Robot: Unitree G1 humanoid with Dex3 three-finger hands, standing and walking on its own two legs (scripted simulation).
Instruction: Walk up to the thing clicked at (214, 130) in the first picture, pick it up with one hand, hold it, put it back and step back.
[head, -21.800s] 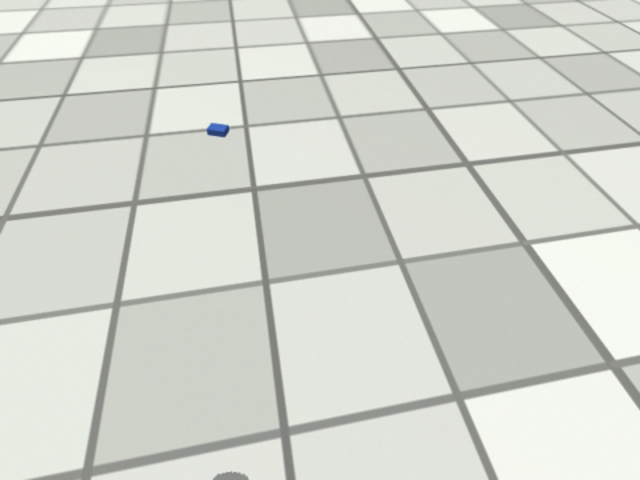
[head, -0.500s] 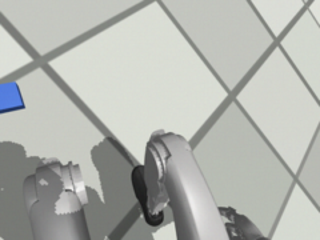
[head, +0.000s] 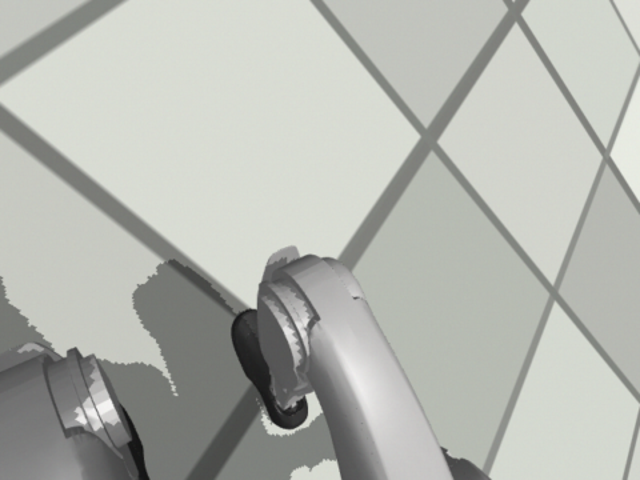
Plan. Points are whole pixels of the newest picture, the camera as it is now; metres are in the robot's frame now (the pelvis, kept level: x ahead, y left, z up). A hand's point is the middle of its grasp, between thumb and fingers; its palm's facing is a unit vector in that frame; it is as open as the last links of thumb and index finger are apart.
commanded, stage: rest palm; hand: left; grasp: from above
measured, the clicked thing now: out of the picture +0.49 +0.30 -0.29
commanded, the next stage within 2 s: close in 0.90 s
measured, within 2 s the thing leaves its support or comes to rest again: neither
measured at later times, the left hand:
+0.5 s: hand out of the picture +0.48 +0.30 -0.25, palm faces -0.43 -0.14 -0.89, open 14.2 cm
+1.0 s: hand out of the picture +0.48 +0.29 -0.26, palm faces -0.44 -0.14 -0.89, open 13.8 cm
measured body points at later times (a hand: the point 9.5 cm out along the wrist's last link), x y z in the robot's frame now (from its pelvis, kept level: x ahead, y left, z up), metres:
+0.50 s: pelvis +0.00 +0.00 +0.00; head +0.29 +0.12 +0.32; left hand +0.50 +0.31 -0.20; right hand +0.02 -0.25 -0.04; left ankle +0.06 +0.12 -0.28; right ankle +0.12 -0.11 -0.28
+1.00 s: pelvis +0.00 +0.00 +0.01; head +0.30 +0.12 +0.31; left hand +0.50 +0.29 -0.21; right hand +0.00 -0.24 -0.03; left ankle +0.06 +0.12 -0.28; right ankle +0.12 -0.11 -0.28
